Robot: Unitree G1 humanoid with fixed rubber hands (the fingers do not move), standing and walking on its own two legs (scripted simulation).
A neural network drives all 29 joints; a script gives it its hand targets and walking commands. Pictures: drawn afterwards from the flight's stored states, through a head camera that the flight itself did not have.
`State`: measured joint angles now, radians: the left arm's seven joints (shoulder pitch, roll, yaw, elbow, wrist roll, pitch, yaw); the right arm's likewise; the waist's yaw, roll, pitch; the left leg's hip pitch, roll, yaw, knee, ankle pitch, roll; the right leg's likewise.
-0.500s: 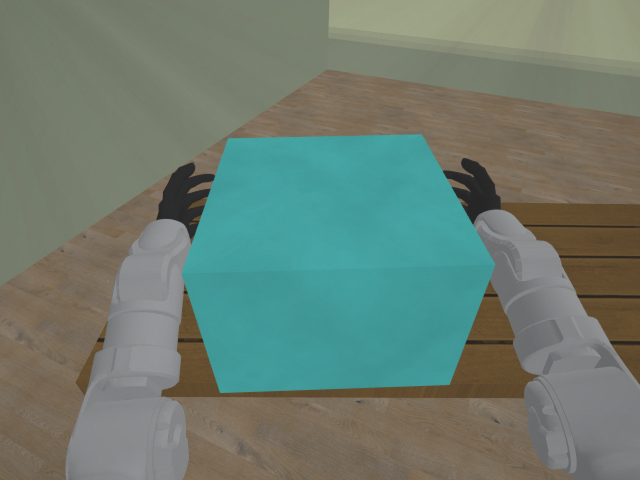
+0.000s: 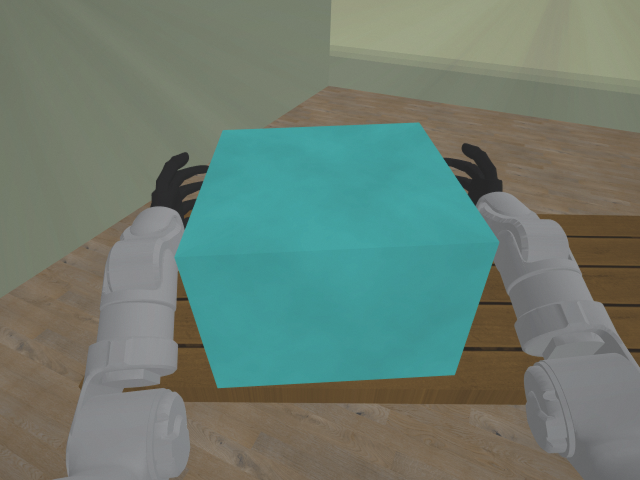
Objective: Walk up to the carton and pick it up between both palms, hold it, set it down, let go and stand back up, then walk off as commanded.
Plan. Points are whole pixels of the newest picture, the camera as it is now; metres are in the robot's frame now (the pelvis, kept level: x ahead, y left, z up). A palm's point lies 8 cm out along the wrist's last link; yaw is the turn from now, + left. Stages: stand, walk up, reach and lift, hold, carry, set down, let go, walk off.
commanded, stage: reach and lift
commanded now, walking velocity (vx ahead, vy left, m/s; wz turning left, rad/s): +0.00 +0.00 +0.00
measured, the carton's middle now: (328, 241) +0.40 +0.01 +0.16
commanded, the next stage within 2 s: hold in 0.68 s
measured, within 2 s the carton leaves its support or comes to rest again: neither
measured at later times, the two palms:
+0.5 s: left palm (164, 204) +0.37 +0.21 +0.23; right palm (485, 189) +0.39 -0.17 +0.25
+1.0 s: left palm (156, 196) +0.37 +0.21 +0.24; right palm (487, 177) +0.39 -0.17 +0.27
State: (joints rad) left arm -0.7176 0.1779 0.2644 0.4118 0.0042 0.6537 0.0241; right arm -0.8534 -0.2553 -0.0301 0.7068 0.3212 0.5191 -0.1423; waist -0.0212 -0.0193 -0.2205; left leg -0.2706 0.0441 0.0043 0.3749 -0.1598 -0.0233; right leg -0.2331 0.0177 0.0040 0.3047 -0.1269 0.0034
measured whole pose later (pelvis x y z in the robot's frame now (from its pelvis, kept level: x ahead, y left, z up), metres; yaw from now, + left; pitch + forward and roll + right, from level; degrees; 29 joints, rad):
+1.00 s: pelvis +0.00 +0.00 +0.00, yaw +0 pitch +3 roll -1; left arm -0.78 0.19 0.30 0.36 0.02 0.78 0.00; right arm -0.94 -0.27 -0.04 0.68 0.32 0.63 -0.16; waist -0.02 -0.02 -0.24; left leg -0.27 0.04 0.00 0.37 -0.16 -0.02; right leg -0.23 0.02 0.00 0.30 -0.12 0.00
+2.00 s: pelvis -0.01 +0.00 +0.00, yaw +0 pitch +2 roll -1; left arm -0.79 0.19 0.31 0.34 0.04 0.81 -0.01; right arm -0.95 -0.28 -0.04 0.66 0.32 0.67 -0.16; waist -0.02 -0.02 -0.23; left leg -0.26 0.04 0.00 0.37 -0.15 -0.02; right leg -0.22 0.02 0.00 0.30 -0.12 0.00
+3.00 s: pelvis -0.01 +0.00 +0.00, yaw +0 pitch +2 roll -1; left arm -0.77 0.18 0.31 0.32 0.04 0.82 -0.02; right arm -0.94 -0.28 -0.04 0.64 0.32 0.68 -0.16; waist -0.02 -0.02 -0.23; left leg -0.26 0.04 0.00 0.37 -0.15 -0.02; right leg -0.22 0.02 0.00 0.30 -0.12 0.00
